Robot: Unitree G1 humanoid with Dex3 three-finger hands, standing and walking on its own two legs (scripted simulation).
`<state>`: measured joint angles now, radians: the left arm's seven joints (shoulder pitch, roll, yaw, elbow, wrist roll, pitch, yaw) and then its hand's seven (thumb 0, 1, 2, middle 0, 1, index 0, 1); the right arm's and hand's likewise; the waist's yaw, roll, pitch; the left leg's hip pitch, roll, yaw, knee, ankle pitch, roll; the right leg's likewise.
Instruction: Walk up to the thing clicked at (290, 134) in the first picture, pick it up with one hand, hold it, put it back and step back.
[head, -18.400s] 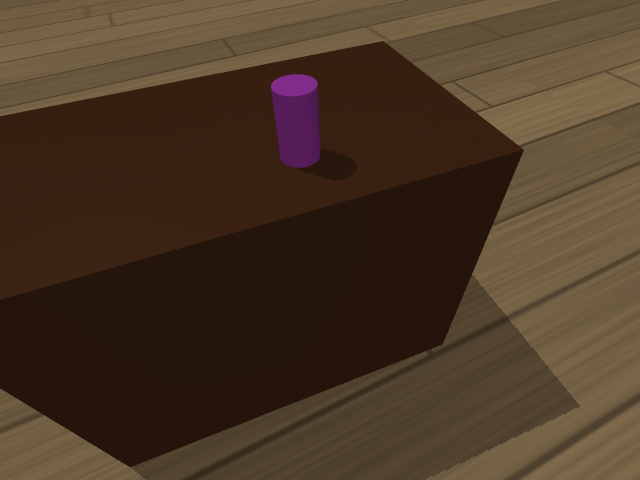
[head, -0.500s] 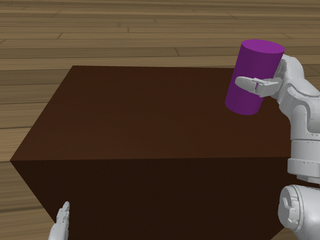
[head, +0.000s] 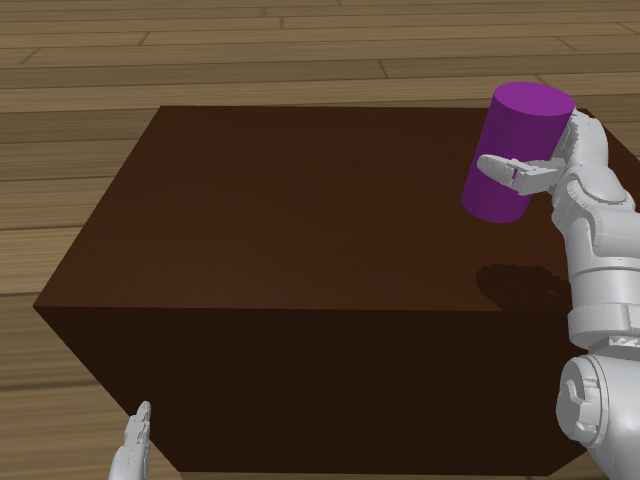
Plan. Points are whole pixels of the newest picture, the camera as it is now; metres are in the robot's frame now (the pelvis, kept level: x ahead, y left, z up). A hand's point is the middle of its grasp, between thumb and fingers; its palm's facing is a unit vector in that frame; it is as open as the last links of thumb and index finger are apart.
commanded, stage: crouch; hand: right
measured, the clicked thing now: (510, 156) +0.43 -0.20 +0.22
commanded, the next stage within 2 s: lower in 0.44 s
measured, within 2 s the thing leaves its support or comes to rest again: rests again in 1.44 s
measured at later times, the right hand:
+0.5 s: hand (505, 160) +0.46 -0.21 +0.20, palm faces +0.21 +0.98 -0.01, open 11.0 cm
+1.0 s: hand (492, 186) +0.47 -0.21 +0.14, palm faces +0.21 +0.98 +0.00, open 11.0 cm
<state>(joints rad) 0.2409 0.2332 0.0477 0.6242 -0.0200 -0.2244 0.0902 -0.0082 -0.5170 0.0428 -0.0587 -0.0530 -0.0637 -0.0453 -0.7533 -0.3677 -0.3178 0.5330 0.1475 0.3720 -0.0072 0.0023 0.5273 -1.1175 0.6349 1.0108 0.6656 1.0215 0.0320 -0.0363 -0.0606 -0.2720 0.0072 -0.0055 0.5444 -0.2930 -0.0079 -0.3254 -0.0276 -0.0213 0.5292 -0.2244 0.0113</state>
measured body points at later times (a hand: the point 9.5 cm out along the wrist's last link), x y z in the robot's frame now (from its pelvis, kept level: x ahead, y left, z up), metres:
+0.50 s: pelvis +0.01 -0.01 +0.00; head +0.02 +0.00 +0.45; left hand +0.16 +0.26 -0.07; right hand +0.44 -0.26 +0.20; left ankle +0.00 +0.12 -0.73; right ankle +0.03 -0.13 -0.73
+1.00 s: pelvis +0.00 -0.01 +0.00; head +0.04 -0.01 +0.44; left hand +0.15 +0.26 -0.08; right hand +0.46 -0.26 +0.14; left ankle +0.00 +0.12 -0.73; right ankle +0.03 -0.13 -0.73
